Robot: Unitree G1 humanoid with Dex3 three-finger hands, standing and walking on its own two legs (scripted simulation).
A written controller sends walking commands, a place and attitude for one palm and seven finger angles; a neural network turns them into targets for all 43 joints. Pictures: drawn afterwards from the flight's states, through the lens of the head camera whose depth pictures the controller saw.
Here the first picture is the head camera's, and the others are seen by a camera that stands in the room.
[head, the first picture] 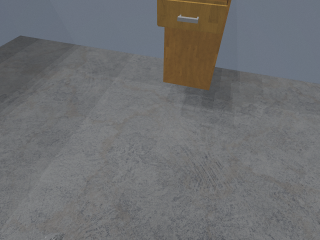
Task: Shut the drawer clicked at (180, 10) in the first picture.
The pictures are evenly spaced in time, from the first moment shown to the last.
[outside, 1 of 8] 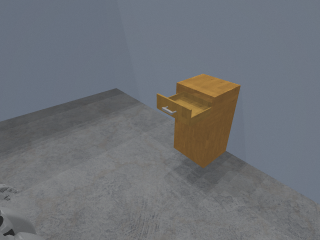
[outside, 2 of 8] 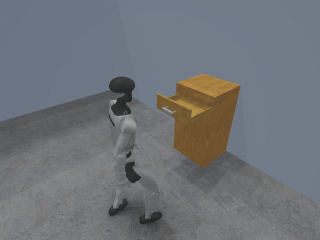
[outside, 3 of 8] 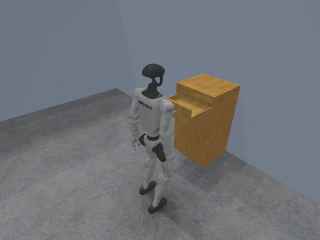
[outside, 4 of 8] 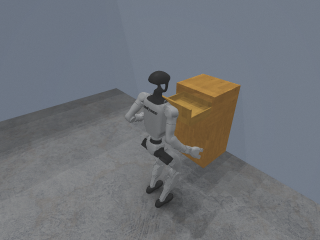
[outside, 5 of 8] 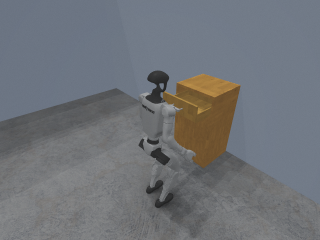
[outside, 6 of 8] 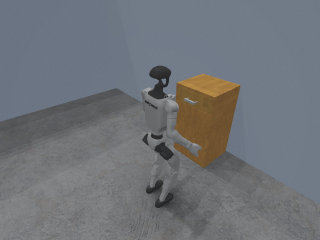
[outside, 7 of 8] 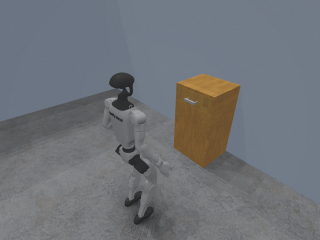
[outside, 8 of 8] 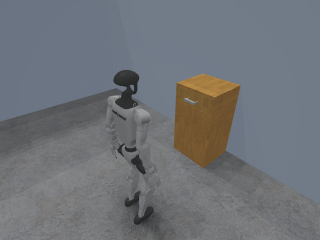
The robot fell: no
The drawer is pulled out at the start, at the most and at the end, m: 0.30 0.30 0.00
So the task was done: yes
